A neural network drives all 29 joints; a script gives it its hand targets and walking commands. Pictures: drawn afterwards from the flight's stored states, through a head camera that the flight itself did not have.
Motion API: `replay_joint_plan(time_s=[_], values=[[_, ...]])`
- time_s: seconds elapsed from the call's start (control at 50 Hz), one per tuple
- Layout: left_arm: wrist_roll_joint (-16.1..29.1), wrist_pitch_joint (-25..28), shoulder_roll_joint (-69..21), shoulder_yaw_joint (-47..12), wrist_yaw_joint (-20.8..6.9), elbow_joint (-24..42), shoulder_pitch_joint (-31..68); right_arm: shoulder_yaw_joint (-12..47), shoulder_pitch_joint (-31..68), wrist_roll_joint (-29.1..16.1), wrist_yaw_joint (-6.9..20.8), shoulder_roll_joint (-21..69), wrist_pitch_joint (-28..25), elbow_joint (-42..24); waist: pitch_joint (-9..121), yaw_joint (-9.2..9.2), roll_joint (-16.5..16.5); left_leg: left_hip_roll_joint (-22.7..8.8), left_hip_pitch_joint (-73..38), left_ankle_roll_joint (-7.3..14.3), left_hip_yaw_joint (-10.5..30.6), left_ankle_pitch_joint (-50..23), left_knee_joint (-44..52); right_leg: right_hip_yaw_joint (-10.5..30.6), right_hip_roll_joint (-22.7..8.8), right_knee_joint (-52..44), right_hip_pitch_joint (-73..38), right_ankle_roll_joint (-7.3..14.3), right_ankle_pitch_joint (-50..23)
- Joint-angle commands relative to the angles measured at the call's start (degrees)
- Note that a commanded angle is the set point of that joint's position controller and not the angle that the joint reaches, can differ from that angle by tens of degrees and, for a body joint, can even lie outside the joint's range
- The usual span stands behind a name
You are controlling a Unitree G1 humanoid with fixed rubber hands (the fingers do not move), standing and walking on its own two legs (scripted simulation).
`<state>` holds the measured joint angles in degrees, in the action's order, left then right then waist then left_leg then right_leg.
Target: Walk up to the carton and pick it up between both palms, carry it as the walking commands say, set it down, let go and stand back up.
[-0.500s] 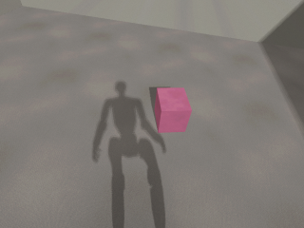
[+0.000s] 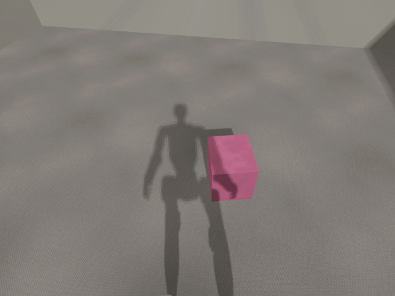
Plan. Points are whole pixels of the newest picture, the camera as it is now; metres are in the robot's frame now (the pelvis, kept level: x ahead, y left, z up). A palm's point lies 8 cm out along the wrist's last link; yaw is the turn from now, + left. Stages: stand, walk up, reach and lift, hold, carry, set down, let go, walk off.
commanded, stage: walk up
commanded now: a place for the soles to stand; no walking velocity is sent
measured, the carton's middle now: (229, 167) +0.93 -0.12 -0.64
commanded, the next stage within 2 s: none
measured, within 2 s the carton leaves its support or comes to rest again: neither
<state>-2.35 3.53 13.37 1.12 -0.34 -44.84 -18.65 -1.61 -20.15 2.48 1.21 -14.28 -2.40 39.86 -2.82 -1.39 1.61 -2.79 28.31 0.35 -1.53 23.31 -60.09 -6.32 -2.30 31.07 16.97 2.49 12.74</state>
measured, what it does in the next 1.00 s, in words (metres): walks ahead: left foot, then right foot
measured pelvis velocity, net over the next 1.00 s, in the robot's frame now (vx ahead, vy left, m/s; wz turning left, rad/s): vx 0.38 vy -0.08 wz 0.05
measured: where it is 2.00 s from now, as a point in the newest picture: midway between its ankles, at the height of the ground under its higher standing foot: (242, 262)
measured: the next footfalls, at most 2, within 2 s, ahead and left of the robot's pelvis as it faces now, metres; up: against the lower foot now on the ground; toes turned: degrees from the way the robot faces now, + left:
left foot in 0.18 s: +0.21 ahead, +0.12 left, +0.00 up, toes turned +5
right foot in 0.60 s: +0.41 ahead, -0.20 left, +0.00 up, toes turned -4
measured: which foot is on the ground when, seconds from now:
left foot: up 0.00-0.16, down 0.18-0.60, up 0.62-0.90, down 0.92-1.00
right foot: down 0.00-0.18, up 0.20-0.58, down 0.60-1.00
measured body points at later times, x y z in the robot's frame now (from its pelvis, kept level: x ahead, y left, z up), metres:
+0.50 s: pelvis +0.21 -0.03 +0.00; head +0.23 -0.01 +0.45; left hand +0.35 +0.20 -0.12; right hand +0.19 -0.29 -0.11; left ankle +0.17 +0.11 -0.73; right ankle +0.34 -0.19 -0.69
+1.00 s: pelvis +0.38 -0.08 -0.01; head +0.38 -0.07 +0.44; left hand +0.39 +0.17 -0.16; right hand +0.50 -0.31 -0.12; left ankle +0.43 +0.03 -0.73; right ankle +0.37 -0.19 -0.73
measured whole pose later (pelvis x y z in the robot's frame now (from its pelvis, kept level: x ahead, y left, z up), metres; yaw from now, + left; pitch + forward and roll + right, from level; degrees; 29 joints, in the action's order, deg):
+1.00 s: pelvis +0.38 -0.08 -0.01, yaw +3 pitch -2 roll -1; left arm -0.3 -1.0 13.8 -1.6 0.0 -48.9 -20.6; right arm 0.5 -14.7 0.8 -1.3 -11.7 -1.5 42.7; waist -2.3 -1.5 -0.2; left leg -1.0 21.3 1.2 -0.7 14.4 -37.2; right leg -7.4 -1.9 36.8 13.6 0.4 21.1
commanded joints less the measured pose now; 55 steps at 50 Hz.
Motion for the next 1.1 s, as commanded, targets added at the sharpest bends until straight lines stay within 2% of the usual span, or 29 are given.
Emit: replay_joint_plan(time_s=[0.0, 0.06, 0.1, 0.14, 0.16, 0.18, 0.2, 0.22, 0.28, 0.32, 0.36, 0.42, 0.5, 0.54, 0.56, 0.58, 0.6, 0.62, 0.64, 0.7, 0.78, 0.84, 0.88, 0.9, 0.92, 0.94, 0.98, 1.02, 1.08], values=[[-0.2, 1.0, 7.4, 1.5, -0.2, 1.2, -2.8, -0.4, -3.6, 0.0, 0.4, -1.2, -0.5, -3.1, -1.0, 0.24, -9.5, -1.4, 2.0, -0.3, 0.7, -4.6, 10.7, 14.2, -12.6, -18.1, -1.1, 9.6, 11.1], [0.0, 0.2, 8.5, 1.5, -0.9, 1.3, -3.0, -0.5, -1.2, -0.1, 0.3, -0.9, -1.0, -3.9, -1.8, 0.62, -9.7, 0.3, -4.9, 0.3, -1.4, -10.2, 17.8, 11.8, -12.3, -18.0, 3.1, 8.8, 17.0], [0.3, -0.5, 9.2, 1.5, -1.1, 1.2, -3.3, -0.8, -1.5, 0.0, 0.0, -0.7, -1.3, -3.7, -2.6, 1.99, -7.8, 2.0, -12.1, 1.3, -3.6, -13.9, 22.9, 9.7, -11.6, -15.0, 7.0, 7.1, 22.5], [-0.1, -1.1, 8.1, 0.9, -1.3, 1.7, -4.6, -1.7, -4.7, 0.1, -1.0, -2.5, -1.7, -2.7, -2.5, 4.13, -4.2, 2.9, -21.9, 2.5, -3.3, -10.1, 25.5, 7.4, -9.4, -6.9, 12.3, 4.6, 24.8], [-0.5, -1.3, 6.1, 0.0, -1.6, 2.6, -4.8, -2.6, -9.5, 0.1, -1.8, -5.0, -2.2, -1.8, -0.4, 6.79, 1.8, -2.6, -29.2, 3.8, 5.9, -3.4, 29.2, 4.2, -6.5, 6.0, 17.8, 2.0, 21.7], [-0.9, -1.4, 3.0, -1.0, -1.9, 4.6, -6.1, -3.7, -14.6, 0.0, -2.7, -10.0, -2.3, -1.9, 3.2, 7.94, 10.8, -18.0, -31.8, 7.2, 31.9, 12.6, 39.0, -0.4, 0.1, 27.4, 24.6, -1.8, 22.1], [-1.1, -2.1, 5.8, 0.2, -1.9, 5.6, -7.9, -4.3, -13.8, -1.0, -3.7, -13.4, -1.6, -2.0, 2.4, 6.53, 7.6, -25.5, -27.7, 12.6, 47.1, 22.0, 49.1, 5.0, 1.2, 34.6, 27.7, -2.5, 22.3], [-0.8, -2.7, 7.5, 1.0, -1.8, 6.2, -5.8, -3.9, -10.7, -1.3, -4.1, -11.7, -1.3, -1.6, -1.7, 4.93, 3.9, -24.4, -25.0, 15.3, 43.7, 22.6, 48.8, 6.7, -1.8, 38.9, 29.6, -2.8, 19.1], [-1.0, -2.9, 6.4, 1.3, -1.7, 5.2, -4.3, -2.2, -4.4, -0.6, -3.7, -6.1, -2.6, -0.1, -4.2, 2.47, 5.8, -17.3, -19.6, 13.1, 25.6, 5.2, 47.7, 8.5, -5.6, 33.8, 28.3, -4.2, 10.9], [-1.1, -2.9, 4.6, 1.3, -2.3, 4.1, -5.1, -1.7, -5.6, -0.1, -3.4, -4.7, -3.6, 1.7, -1.4, 1.88, 5.9, -15.0, -18.6, 12.8, 17.7, -11.2, 45.8, 7.3, -4.9, 31.5, 24.5, -5.2, 6.1], [-1.0, -2.8, 2.8, 1.0, -2.8, 4.1, -2.6, -1.7, -6.7, 0.0, -3.1, -5.1, -4.2, 2.7, -0.2, 1.75, 4.8, -12.8, -19.2, 12.4, 11.3, -20.0, 43.6, 6.0, -4.6, 26.5, 22.7, -5.4, 1.8], [-0.9, -2.5, 1.4, 0.4, -3.8, 5.1, 3.1, -2.2, -6.7, -0.3, -2.6, -6.8, -4.0, 2.7, -0.8, 2.77, 6.4, -10.4, -17.4, 10.9, 5.8, -20.1, 41.7, 3.2, -3.7, 15.8, 18.1, -4.0, -5.3], [-0.8, -2.4, 2.8, 1.1, -4.1, 5.9, 5.5, -2.9, -6.1, -0.5, -2.4, -9.9, -2.9, 2.3, -2.7, 2.29, 7.4, -12.4, -10.7, 9.6, 5.1, -9.8, 41.6, 2.0, -1.8, 8.0, 5.9, -2.4, -6.2], [-0.9, -2.1, 4.5, 1.9, -3.5, 4.8, 2.0, -2.8, -6.0, -0.3, -2.2, -9.9, -1.8, 2.1, -1.8, 0.27, 4.5, -11.2, -8.0, 7.6, 2.5, -6.4, 34.8, 1.1, -0.1, 3.8, -3.6, -2.0, -3.8], [-1.0, -1.6, 6.9, 2.9, -2.8, 3.8, -1.9, -2.1, -7.6, -0.1, -1.9, -8.1, -1.3, 1.9, 1.0, -1.45, 0.2, -8.8, -5.9, 6.3, -0.1, -8.8, 24.9, 1.2, 0.8, 1.8, -11.4, -1.2, -0.3], [-1.2, -0.8, 10.5, 4.1, -2.0, 3.1, -8.1, -0.9, -9.7, 0.2, -1.6, -4.9, -1.0, 1.0, 6.0, -3.87, -9.0, -4.7, 0.8, 3.9, -3.5, -5.8, 8.0, 13.5, -8.4, -1.3, -20.7, 1.4, 1.5], [-0.1, -1.0, 15.7, 4.5, -1.1, 4.2, -10.1, 0.8, -12.3, -0.6, -1.4, 0.1, -0.8, -1.6, 11.2, -3.37, -17.9, 3.4, 9.3, 0.9, -3.9, 13.9, -7.6, 36.7, -21.1, -11.9, -22.4, 8.0, 11.8], [1.5, -1.9, 16.1, 4.8, 0.0, 3.6, -9.5, -0.3, -9.7, -0.8, -1.8, -2.7, -0.2, -2.9, 9.0, -4.12, -13.4, 1.7, 11.1, 1.1, 3.2, 13.5, -13.9, 42.5, -23.0, -17.3, -17.3, 12.0, 22.2], [1.4, -2.1, 12.9, 3.9, 0.7, 3.2, -6.1, -0.5, -6.7, -0.7, -1.8, -3.7, -0.1, -3.6, 3.8, -3.26, -10.8, 0.1, 13.1, 1.0, 3.6, 10.2, -15.9, 38.2, -21.5, -17.0, -13.6, 12.9, 25.5], [0.6, -1.4, 7.6, 1.6, 0.4, 2.2, -1.4, -0.7, -7.2, 0.1, -1.3, -3.4, -0.3, -2.3, -0.5, 0.28, -10.0, -2.6, 6.6, 0.2, 3.9, 4.4, -4.8, 24.2, -16.1, -18.3, -3.3, 10.0, 17.4], [0.4, -0.6, 6.5, 0.3, 0.5, 0.7, 0.0, -0.1, -6.4, -0.7, -1.0, -0.8, 0.0, -1.2, -0.4, 1.9, -9.3, -0.3, -2.7, -0.6, 0.8, -2.3, 11.3, 12.2, -12.5, -13.7, 0.7, 8.5, -6.0], [1.7, -1.6, 6.9, -1.0, 0.2, 0.2, 0.9, 0.2, -4.8, -1.1, -1.9, 0.4, -0.1, -0.4, 3.0, 3.32, -8.2, 1.9, -13.4, 0.4, -0.5, -13.6, 21.1, 7.7, -11.7, -6.0, 3.8, 6.7, -19.9], [2.4, -2.5, 6.9, -1.5, -0.3, 0.3, 1.1, 0.0, -3.3, -0.9, -2.6, -1.5, -0.4, 0.1, 3.2, 4.36, -6.4, 1.5, -20.8, 2.0, 0.8, -23.0, 28.7, 6.3, -9.5, -3.3, 7.3, 2.6, -12.3], [2.3, -2.8, 5.4, -2.1, -0.4, 0.6, 0.0, -0.6, -3.1, -0.9, -2.8, -4.5, -0.5, 0.2, 4.3, 4.06, -3.1, -3.7, -23.7, 3.6, 7.4, -27.1, 29.4, 5.6, -7.4, -1.8, 9.3, 0.3, -2.5], [2.2, -3.3, 3.7, -2.4, 0.0, 0.3, -3.5, -0.8, -1.6, -1.3, -2.8, -7.8, -0.6, -0.5, 4.2, 2.07, 2.9, -12.1, -20.3, 6.3, 18.0, -29.9, 33.0, 3.4, -2.9, 3.1, 7.7, -1.9, 9.8], [2.3, -4.2, 4.5, -1.9, 0.5, -0.7, -6.0, -0.7, 0.2, -2.2, -2.9, -9.2, 0.3, 0.0, 3.7, 1.32, 5.0, -15.4, -15.0, 10.5, 22.8, -22.7, 36.7, 3.2, -1.2, 4.3, 3.1, -2.1, 12.8], [2.0, -4.5, 6.4, -1.6, 0.9, -1.0, -4.4, 0.0, 4.6, -2.0, -3.0, -6.9, 1.3, 1.2, -0.1, 0.53, 5.6, -11.3, -7.8, 8.8, 18.7, -15.8, 38.2, 3.7, -1.6, 0.8, -2.8, -1.4, 8.7], [2.0, -3.7, 7.0, -1.7, 0.8, -1.3, -3.0, 0.9, 5.8, -2.0, -2.5, -5.3, 1.0, 2.2, 1.1, 0.69, 4.5, -6.8, -8.2, 5.3, 12.3, -23.5, 34.6, 5.2, -4.1, -4.0, -6.7, -0.9, 0.1], [2.6, -3.3, 8.3, -1.3, 0.5, -2.5, -1.8, 1.0, 4.6, -2.0, -2.2, -4.9, 0.4, 3.8, 5.1, 1.26, 1.7, -4.2, -14.0, 4.3, 8.2, -33.2, 29.5, 4.1, -5.0, -4.1, -8.0, -0.4, -10.7]])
